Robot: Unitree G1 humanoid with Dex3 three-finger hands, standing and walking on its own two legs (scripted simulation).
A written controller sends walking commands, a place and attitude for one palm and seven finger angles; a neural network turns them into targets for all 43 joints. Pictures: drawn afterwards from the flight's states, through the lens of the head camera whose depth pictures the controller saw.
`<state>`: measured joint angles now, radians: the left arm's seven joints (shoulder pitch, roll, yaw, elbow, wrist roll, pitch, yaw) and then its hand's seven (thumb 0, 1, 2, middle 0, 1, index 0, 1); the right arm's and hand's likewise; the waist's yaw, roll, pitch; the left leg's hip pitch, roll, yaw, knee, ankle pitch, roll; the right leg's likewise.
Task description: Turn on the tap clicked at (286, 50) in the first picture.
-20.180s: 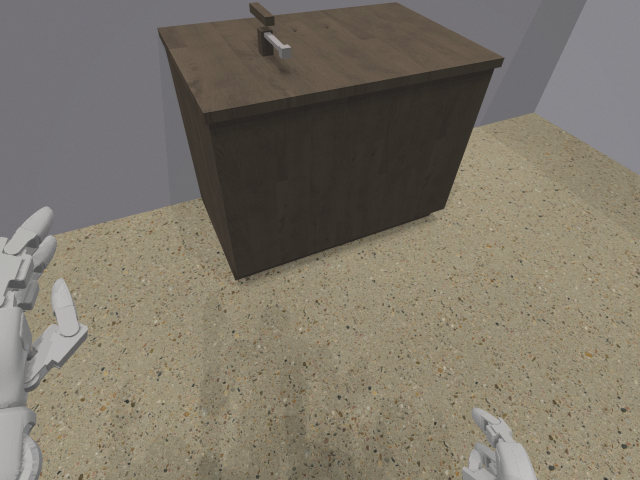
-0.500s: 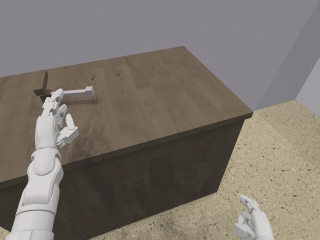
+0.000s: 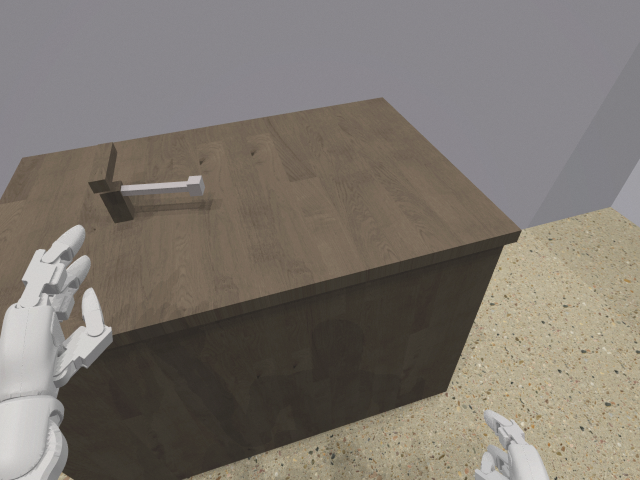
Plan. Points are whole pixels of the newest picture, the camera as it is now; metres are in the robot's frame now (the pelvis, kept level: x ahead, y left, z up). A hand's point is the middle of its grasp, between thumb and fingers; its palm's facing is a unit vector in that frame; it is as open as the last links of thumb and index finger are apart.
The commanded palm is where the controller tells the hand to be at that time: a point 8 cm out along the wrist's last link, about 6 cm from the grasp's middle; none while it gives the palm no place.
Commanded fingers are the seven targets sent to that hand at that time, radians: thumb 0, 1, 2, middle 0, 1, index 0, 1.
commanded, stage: draw the hand back beside the body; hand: left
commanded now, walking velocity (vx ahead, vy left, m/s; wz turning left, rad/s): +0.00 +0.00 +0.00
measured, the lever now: (196, 185) +0.60 +0.32 +0.05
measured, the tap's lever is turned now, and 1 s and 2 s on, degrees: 77 77 77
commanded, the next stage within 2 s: step back with the hand held close in 0.28 s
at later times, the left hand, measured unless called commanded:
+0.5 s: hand (90, 333) +0.20 +0.25 +0.17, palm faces +0.44 -0.83 -0.35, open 7.4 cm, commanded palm +0.15 +0.28 +0.17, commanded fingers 0.00 0.90 0.90 -0.20 -0.30 -0.20 -0.30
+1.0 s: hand (36, 391) +0.15 +0.28 +0.15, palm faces +0.41 -0.81 -0.41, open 7.4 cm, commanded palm +0.09 +0.31 +0.17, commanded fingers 0.00 0.90 0.90 -0.20 -0.30 -0.20 -0.30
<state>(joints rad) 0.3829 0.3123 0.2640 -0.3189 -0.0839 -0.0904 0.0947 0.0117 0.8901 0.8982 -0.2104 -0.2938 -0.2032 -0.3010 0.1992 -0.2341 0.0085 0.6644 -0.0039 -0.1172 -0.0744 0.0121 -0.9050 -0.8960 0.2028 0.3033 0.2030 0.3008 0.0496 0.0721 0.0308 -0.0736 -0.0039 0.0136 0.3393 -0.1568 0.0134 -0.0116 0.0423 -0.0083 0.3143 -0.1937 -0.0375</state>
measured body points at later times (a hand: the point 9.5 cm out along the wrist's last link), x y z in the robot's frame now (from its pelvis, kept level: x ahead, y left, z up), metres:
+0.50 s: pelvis -0.01 +0.00 +0.00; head -0.03 -0.03 +0.45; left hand +0.17 +0.29 +0.19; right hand +0.19 -0.22 -0.08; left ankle +0.03 +0.11 -0.75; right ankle -0.01 -0.09 -0.75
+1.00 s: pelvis -0.06 +0.03 -0.01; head -0.06 +0.02 +0.44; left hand +0.12 +0.32 +0.17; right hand +0.12 -0.21 -0.09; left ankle +0.03 +0.11 -0.75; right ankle -0.01 -0.09 -0.75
